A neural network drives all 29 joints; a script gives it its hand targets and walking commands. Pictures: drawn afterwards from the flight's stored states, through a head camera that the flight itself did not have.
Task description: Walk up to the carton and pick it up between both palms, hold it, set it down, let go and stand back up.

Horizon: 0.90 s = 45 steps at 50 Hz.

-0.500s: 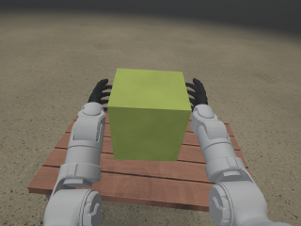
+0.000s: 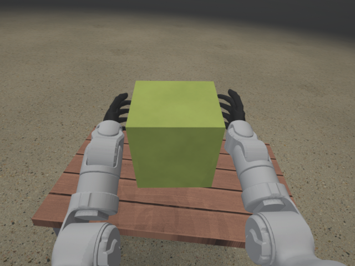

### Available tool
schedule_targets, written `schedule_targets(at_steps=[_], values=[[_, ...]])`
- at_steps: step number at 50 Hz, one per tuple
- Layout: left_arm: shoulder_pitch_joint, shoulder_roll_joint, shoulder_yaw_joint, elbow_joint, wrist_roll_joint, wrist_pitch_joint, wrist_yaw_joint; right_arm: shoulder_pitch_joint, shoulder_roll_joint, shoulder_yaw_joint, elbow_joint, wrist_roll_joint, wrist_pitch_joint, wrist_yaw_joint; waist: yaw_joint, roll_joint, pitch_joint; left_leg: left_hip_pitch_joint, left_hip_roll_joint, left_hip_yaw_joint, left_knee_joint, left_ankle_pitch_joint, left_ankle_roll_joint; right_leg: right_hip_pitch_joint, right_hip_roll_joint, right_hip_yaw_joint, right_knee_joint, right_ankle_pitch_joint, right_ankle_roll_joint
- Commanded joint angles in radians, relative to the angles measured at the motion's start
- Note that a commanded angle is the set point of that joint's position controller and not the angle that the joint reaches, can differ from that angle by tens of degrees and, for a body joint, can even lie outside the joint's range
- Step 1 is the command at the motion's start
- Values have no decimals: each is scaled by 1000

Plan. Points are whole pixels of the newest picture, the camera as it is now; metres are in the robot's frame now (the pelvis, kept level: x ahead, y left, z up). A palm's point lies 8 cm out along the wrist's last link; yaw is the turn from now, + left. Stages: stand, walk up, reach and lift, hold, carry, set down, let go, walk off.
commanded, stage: hold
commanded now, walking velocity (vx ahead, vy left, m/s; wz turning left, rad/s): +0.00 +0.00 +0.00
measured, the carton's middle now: (174, 135) +0.39 +0.02 +0.16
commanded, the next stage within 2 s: set down in 0.66 s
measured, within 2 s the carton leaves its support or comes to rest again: neither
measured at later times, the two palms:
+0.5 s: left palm (112, 124) +0.36 +0.15 +0.21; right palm (236, 125) +0.37 -0.12 +0.21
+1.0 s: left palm (108, 121) +0.36 +0.16 +0.21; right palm (232, 120) +0.38 -0.11 +0.22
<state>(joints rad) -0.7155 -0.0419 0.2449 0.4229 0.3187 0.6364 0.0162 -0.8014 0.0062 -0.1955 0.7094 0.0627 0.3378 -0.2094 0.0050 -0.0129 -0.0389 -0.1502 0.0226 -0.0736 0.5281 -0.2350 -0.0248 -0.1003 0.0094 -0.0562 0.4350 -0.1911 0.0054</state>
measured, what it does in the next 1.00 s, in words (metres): stands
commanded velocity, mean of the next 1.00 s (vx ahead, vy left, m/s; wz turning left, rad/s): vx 0.00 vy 0.00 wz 0.00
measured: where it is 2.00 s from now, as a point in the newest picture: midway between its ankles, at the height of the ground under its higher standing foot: outside the picture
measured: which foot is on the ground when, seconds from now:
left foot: down 0.00-1.00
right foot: down 0.00-1.00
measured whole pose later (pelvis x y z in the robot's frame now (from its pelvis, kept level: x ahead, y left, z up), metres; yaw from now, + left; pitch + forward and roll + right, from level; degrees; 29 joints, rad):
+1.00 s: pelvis +0.00 +0.00 +0.00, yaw +0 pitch -10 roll -1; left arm -0.72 -0.04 0.30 0.40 0.39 0.57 -0.06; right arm -0.79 0.09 -0.29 0.71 -0.05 0.14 -0.17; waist 0.00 -0.03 -0.01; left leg -0.11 0.01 -0.07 0.50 -0.23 -0.02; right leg -0.07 0.00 -0.06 0.43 -0.20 0.01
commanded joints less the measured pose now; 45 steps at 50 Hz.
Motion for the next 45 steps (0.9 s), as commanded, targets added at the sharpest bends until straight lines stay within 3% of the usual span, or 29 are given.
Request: schedule_targets(at_steps=[1,4,7,8,9,10,12,13,14,17,18,19,20,21,22,23,27,29,30,31,32,33,34,36,37,38,42,44,45], values=[[-760,-591,-316,-256,-157,-92,-174,-673,586,293,-168,80,-42,150,-136,17,-270,45,-56,69,-256,146,-4,235,40,-18,-128,113,29],[-776,-598,-308,-196,-153,-96,-167,-717,599,294,-140,79,-43,157,-125,20,-225,35,-59,66,-262,88,1,186,36,-16,-146,33,30],[-769,-615,-349,-262,-176,-100,-167,-728,620,339,-253,97,-62,142,-127,7,-341,76,-59,64,-242,186,-3,237,39,-12,-128,143,36],[-729,-618,-375,-260,-187,-90,-166,-718,608,344,-258,108,-58,132,-153,27,-316,75,-57,60,-231,214,-7,255,36,-12,-128,197,38],[-737,-596,-367,-266,-192,-91,-156,-719,587,360,-286,120,-51,127,-128,0,-331,68,-57,58,-233,194,-4,245,39,-6,-130,161,44],[-727,-592,-351,-219,-188,-87,-163,-740,610,352,-258,107,-50,131,-137,-20,-296,78,-64,58,-232,183,4,222,36,-13,-135,160,49],[-708,-596,-345,-267,-182,-87,-167,-698,615,362,-249,122,-40,121,-135,-18,-278,84,-58,61,-238,219,7,230,38,-9,-140,183,47],[-738,-584,-347,-278,-169,-86,-169,-674,597,345,-211,119,-37,120,-141,25,-261,85,-59,64,-240,205,-8,238,34,-12,-137,172,39],[-732,-594,-349,-294,-165,-83,-166,-675,616,374,-238,129,-31,122,-126,2,-296,78,-56,68,-241,208,-4,245,42,-9,-131,162,44],[-674,-617,-360,-262,-170,-67,-164,-732,613,407,-333,147,-45,117,-128,-29,-316,88,-66,61,-221,228,4,267,37,-8,-129,211,54],[-732,-622,-368,-245,-176,-74,-168,-778,591,386,-303,126,-44,122,-126,-6,-283,70,-56,53,-237,168,3,218,36,-9,-143,124,42],[-722,-622,-376,-283,-180,-72,-164,-735,614,369,-307,124,-44,120,-140,10,-289,76,-60,58,-235,183,-1,231,36,-9,-140,144,40],[-671,-611,-330,-194,-151,-58,-170,-730,560,346,-273,115,-39,119,-139,8,-235,62,-57,52,-254,139,4,208,38,-9,-148,93,37],[-707,-614,-323,-216,-136,-56,-173,-716,586,342,-257,107,-41,126,-128,21,-239,71,-59,57,-254,143,0,212,38,-13,-146,89,32],[-722,-608,-331,-184,-149,-56,-177,-736,567,312,-224,89,-37,128,-143,-1,-186,28,-60,57,-266,73,5,179,31,-12,-165,21,31],[-724,-620,-341,-244,-155,-65,-181,-717,591,342,-260,103,-44,131,-136,6,-248,58,-51,55,-259,102,3,211,32,-12,-150,62,24],[-730,-580,-270,-151,-116,-55,-192,-729,573,270,-174,49,-38,143,-121,-37,-169,5,-60,70,-279,11,22,187,23,-11,-165,-39,29],[-724,-578,-254,-121,-120,-52,-199,-742,562,270,-188,62,-44,146,-129,-13,-190,0,-62,75,-271,30,30,193,26,-10,-153,-8,30],[-733,-571,-250,-146,-114,-62,-193,-748,571,270,-202,52,-45,147,-115,-22,-193,-2,-62,75,-278,27,22,197,34,-15,-151,-17,31],[-778,-582,-272,-157,-119,-69,-191,-738,576,261,-148,42,-42,153,-129,-6,-196,-9,-57,72,-283,-8,22,202,24,-4,-152,-28,23],[-729,-588,-270,-195,-128,-71,-193,-717,603,303,-205,76,-54,153,-119,-14,-237,35,-52,75,-274,98,22,222,35,-14,-143,52,26],[-755,-592,-291,-210,-132,-73,-194,-691,568,282,-156,57,-45,152,-144,-2,-216,32,-55,71,-268,79,10,223,30,-14,-147,49,30],[-782,-579,-321,-264,-156,-80,-197,-792,639,304,-210,80,-63,134,-94,-43,-227,57,-65,69,-249,84,49,209,18,-34,-112,68,62],[-801,-578,-345,-280,-175,-98,-191,-810,657,331,-222,89,-86,130,-104,-2,-269,83,-64,75,-232,156,48,198,17,-29,-111,126,62],[-797,-557,-289,-234,-133,-87,-197,-768,616,281,-160,57,-73,131,-113,-11,-196,70,-67,70,-254,48,47,166,15,-29,-139,15,67],[-779,-500,-224,-217,-108,-93,-188,-778,587,226,-145,15,-98,127,-108,-26,-169,47,-66,83,-268,19,46,164,11,-43,-148,-3,70],[-713,-545,-237,-209,-88,-142,-204,-711,598,229,-177,-43,-185,145,-96,3,-258,82,-58,99,-267,84,22,203,18,-68,-140,61,57],[-705,-515,-183,-158,-52,-159,-211,-684,614,207,-124,-78,-213,161,-57,-12,-217,76,-58,106,-288,42,42,187,5,-64,-153,3,65],[-653,-512,-172,-145,-21,-147,-216,-655,575,183,-120,-99,-223,164,-77,-29,-183,73,-56,114,-304,21,39,180,11,-77,-160,-23,69]])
